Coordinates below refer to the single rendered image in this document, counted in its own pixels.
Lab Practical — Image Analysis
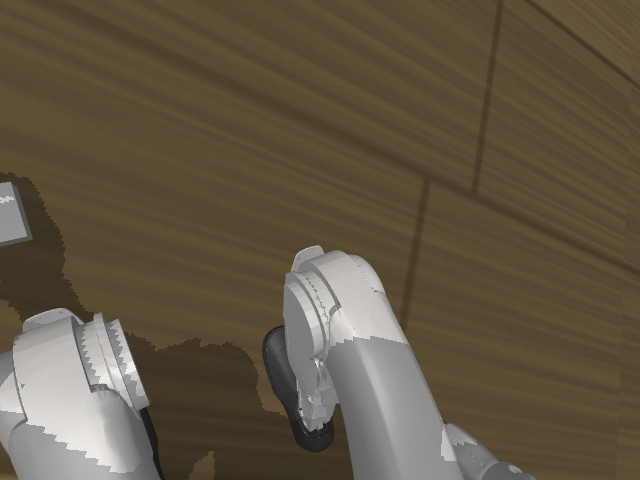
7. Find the right robot arm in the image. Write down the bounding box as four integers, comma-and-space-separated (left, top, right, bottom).
482, 462, 537, 480

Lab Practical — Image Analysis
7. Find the right robot foot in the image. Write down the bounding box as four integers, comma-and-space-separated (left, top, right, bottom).
262, 325, 334, 453

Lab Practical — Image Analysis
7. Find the left robot foot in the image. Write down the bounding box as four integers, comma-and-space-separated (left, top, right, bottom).
139, 407, 165, 480

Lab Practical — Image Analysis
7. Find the small box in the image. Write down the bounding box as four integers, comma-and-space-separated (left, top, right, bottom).
0, 182, 33, 247

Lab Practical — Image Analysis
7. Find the right robot hand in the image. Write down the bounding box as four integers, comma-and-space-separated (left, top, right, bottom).
444, 423, 500, 480

